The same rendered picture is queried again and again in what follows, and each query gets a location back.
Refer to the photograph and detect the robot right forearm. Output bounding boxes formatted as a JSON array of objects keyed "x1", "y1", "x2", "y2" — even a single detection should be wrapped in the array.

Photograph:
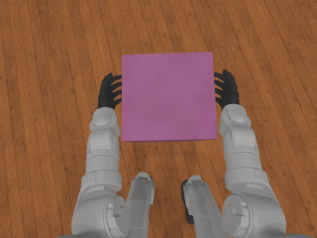
[{"x1": 218, "y1": 103, "x2": 286, "y2": 230}]

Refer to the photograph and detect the carton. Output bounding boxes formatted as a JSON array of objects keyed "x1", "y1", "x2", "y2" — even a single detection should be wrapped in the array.
[{"x1": 122, "y1": 52, "x2": 218, "y2": 143}]

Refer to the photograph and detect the robot right upper arm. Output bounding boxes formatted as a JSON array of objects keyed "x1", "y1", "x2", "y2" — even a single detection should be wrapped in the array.
[{"x1": 221, "y1": 191, "x2": 314, "y2": 238}]

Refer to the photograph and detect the robot right thigh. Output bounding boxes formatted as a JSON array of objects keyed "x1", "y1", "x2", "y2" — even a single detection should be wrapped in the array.
[{"x1": 183, "y1": 179, "x2": 232, "y2": 238}]

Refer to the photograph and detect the robot left upper arm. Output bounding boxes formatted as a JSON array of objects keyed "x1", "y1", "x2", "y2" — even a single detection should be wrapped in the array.
[{"x1": 55, "y1": 193, "x2": 131, "y2": 238}]

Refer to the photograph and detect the robot left forearm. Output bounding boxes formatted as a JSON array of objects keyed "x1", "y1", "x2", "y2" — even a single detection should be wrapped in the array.
[{"x1": 71, "y1": 107, "x2": 122, "y2": 234}]

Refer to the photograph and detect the left robot shin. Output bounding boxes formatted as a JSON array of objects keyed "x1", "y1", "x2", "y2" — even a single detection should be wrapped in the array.
[{"x1": 131, "y1": 172, "x2": 152, "y2": 185}]

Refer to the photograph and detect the right robot hand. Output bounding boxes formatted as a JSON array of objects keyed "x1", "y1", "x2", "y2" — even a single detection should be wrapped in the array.
[{"x1": 214, "y1": 69, "x2": 240, "y2": 110}]

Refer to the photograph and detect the left robot hand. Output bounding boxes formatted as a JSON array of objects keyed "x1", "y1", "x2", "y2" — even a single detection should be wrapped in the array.
[{"x1": 98, "y1": 72, "x2": 122, "y2": 109}]

